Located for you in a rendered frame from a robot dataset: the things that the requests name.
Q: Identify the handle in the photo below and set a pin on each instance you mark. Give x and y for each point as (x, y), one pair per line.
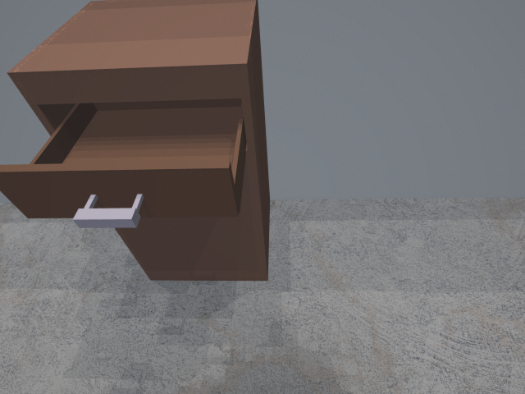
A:
(89, 217)

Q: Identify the cabinet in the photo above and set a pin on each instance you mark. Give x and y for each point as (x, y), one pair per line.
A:
(162, 50)

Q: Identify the drawer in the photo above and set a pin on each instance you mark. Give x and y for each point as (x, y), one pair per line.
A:
(186, 157)

